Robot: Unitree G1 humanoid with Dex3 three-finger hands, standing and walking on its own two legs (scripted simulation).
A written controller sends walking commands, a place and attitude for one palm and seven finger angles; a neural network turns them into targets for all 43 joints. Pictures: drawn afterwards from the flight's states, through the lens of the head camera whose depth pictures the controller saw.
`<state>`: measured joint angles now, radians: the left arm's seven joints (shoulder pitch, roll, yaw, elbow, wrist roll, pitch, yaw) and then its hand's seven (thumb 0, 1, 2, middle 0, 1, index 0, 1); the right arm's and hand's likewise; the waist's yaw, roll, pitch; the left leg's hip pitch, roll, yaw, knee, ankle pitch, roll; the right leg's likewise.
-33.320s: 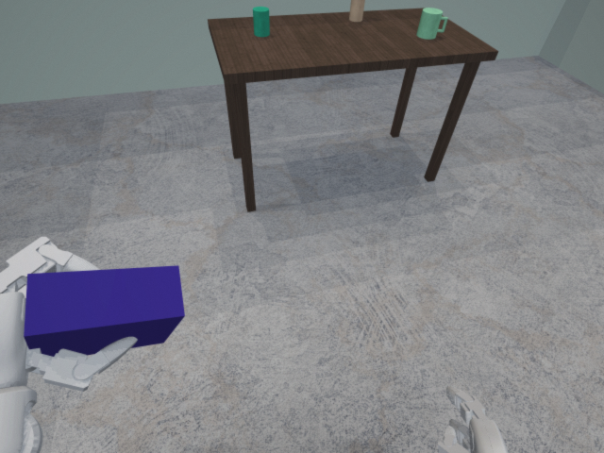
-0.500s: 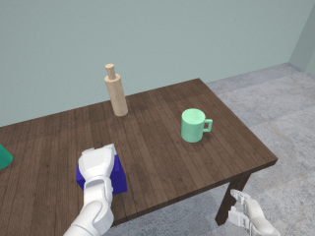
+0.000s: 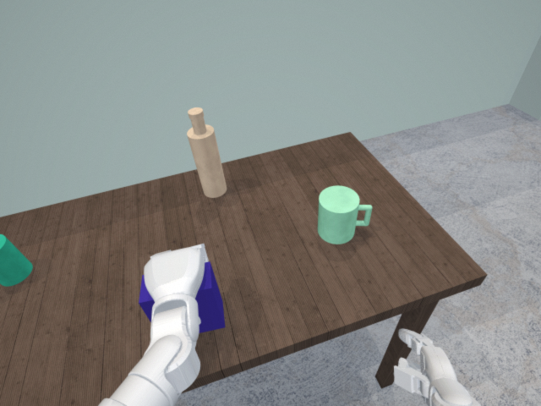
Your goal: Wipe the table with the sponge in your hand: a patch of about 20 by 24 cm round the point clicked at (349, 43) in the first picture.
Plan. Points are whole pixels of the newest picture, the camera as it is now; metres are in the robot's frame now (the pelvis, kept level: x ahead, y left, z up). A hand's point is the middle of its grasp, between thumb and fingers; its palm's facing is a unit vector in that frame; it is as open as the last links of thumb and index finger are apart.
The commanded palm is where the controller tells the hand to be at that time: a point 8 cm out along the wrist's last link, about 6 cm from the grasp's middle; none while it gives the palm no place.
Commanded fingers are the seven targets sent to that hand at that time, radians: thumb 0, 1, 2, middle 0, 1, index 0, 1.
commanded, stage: slide across to the third lane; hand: left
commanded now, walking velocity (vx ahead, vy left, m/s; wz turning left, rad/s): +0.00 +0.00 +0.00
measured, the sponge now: (188, 309) +0.28 +0.20 -0.03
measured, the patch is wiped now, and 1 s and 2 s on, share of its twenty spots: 0.85 0.90 0.90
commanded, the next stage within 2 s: wipe forward along the third lane in 1.38 s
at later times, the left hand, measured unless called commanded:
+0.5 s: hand (220, 279) +0.31 +0.14 +0.02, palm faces -0.04 -0.05 -1.00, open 9.6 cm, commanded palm +0.28 +0.11 +0.07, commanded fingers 0.00 0.10 1.30 -1.20 -1.60 -1.20 -1.60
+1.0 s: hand (223, 278) +0.31 +0.14 +0.02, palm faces -0.05 -0.06 -1.00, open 9.6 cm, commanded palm +0.27 +0.11 +0.07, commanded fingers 0.00 0.10 1.30 -1.20 -1.60 -1.20 -1.60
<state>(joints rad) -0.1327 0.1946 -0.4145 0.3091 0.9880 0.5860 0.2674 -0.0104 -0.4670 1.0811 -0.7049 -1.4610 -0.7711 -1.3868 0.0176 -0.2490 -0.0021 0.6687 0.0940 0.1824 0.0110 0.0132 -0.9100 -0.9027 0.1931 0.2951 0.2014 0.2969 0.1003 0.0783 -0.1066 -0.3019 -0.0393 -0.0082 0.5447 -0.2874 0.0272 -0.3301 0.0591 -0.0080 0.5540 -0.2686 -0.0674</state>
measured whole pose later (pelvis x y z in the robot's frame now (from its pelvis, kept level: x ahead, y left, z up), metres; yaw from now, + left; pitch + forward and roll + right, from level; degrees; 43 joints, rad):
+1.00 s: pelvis -0.01 -0.01 +0.00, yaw +0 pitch +3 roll +1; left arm -0.37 0.08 -0.50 0.62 0.93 0.60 0.34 -0.01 -0.48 1.08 -0.73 -1.44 -0.80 -1.36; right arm 0.01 -0.24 -0.01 0.72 0.09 0.20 0.03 0.01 -0.91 -0.90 0.19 0.29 0.20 0.30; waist 0.09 0.07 -0.12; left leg -0.32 -0.03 -0.02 0.52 -0.26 0.01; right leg -0.34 0.07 -0.02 0.53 -0.24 -0.08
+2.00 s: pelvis -0.03 -0.01 +0.00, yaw +0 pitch +6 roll +1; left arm -0.57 0.05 -0.35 0.88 0.95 0.54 0.36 -0.01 -0.59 1.18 -0.81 -1.36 -0.86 -1.30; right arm 0.03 -0.21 0.01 0.74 0.08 0.19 -0.04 0.01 -0.91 -0.90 0.19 0.30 0.20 0.30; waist 0.04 0.04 -0.14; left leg -0.43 -0.03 -0.01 0.57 -0.24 0.01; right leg -0.46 0.07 -0.02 0.57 -0.22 -0.08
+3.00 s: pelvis -0.02 +0.00 -0.01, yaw -1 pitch +15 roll +0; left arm -0.91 0.23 -0.13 1.23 0.96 0.43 0.39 0.01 -0.59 1.18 -0.81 -1.39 -0.86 -1.34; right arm 0.15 -0.25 0.01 0.77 0.06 0.09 -0.03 0.01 -0.91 -0.90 0.20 0.30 0.20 0.30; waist -0.09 0.04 -0.15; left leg -0.62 -0.01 0.00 0.63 -0.27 0.02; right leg -0.63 0.09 -0.01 0.58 -0.21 -0.07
